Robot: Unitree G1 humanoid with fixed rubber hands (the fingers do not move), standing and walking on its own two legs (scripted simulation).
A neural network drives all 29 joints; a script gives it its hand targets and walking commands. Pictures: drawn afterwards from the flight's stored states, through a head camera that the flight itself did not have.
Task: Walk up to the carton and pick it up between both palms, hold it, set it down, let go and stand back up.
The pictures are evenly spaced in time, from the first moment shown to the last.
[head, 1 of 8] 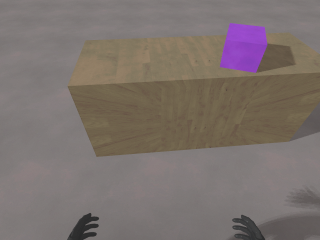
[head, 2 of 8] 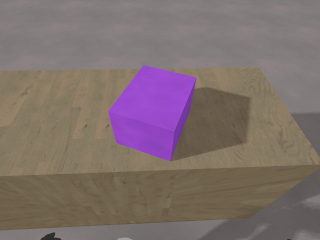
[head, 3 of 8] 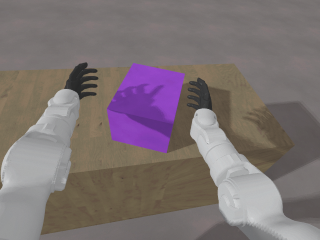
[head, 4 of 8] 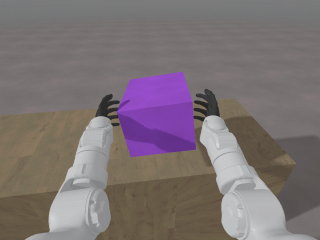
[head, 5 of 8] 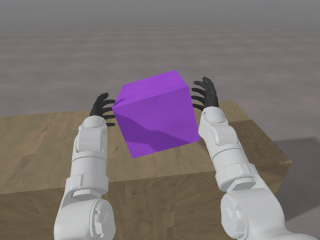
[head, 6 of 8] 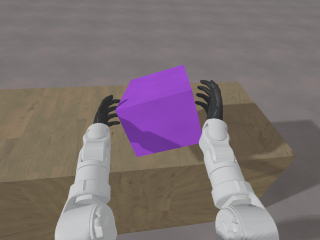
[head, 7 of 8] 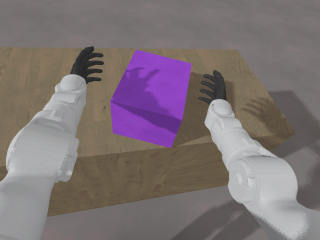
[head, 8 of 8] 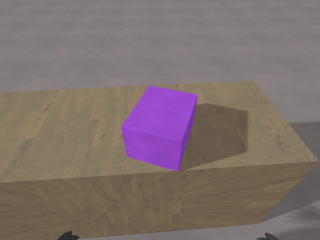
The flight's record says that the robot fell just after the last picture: no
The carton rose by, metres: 0.21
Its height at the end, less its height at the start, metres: +0.00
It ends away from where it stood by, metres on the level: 0.04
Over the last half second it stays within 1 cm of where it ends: yes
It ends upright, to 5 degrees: yes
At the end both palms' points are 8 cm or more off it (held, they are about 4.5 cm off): yes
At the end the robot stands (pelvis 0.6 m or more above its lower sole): yes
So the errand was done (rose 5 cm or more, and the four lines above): yes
